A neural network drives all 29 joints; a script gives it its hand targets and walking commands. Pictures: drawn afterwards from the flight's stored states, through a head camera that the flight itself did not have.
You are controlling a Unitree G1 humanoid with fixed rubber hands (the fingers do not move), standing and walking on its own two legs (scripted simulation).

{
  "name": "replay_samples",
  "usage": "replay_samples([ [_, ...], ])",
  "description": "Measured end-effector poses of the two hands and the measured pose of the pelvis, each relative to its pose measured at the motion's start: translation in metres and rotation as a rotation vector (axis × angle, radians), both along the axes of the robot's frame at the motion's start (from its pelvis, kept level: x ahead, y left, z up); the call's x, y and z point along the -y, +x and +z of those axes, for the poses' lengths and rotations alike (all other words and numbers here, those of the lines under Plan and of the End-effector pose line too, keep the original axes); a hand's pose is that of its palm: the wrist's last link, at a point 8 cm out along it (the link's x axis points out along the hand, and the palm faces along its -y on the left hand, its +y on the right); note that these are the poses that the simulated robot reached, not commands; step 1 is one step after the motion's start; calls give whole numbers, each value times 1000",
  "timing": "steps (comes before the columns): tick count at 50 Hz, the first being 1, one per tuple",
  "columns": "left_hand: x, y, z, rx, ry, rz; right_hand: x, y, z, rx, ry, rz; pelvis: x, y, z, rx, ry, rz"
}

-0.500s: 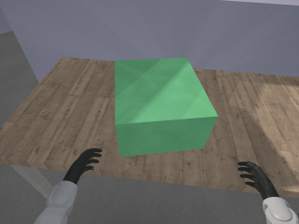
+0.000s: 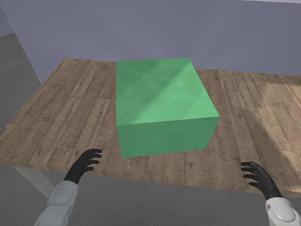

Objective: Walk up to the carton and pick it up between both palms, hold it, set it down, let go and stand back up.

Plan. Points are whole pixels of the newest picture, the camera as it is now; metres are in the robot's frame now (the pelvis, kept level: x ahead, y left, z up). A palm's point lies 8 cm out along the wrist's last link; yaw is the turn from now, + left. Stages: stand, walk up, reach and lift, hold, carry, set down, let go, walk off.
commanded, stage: stand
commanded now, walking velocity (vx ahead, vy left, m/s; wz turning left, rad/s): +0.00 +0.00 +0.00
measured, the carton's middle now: (158, 102) +0.51 +0.00 +0.02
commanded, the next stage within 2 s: none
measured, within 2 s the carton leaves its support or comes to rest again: neither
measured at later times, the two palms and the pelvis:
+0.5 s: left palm (74, 175) +0.24 +0.23 +0.00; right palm (270, 192) +0.21 -0.28 +0.00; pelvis +0.00 +0.00 +0.00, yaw +0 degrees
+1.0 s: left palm (73, 174) +0.24 +0.23 +0.00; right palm (271, 192) +0.21 -0.28 +0.00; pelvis +0.00 +0.00 +0.00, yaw +0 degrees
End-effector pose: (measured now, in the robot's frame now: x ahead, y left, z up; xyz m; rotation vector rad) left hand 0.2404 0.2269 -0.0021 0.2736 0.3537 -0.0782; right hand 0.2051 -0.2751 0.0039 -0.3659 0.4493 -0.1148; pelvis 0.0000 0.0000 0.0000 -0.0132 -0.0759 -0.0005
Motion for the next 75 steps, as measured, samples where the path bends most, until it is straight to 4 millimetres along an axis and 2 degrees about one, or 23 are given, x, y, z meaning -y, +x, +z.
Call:
replay_samples([
  [75,-11,5,3,-38,32,28,8,2,0,-2,0,2,1,1,3,2,9,-9],
])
